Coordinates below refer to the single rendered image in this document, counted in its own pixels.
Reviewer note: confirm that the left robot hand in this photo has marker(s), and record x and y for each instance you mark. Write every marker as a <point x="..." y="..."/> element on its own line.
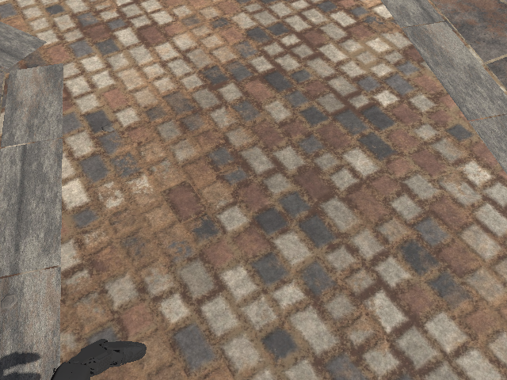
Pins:
<point x="98" y="357"/>

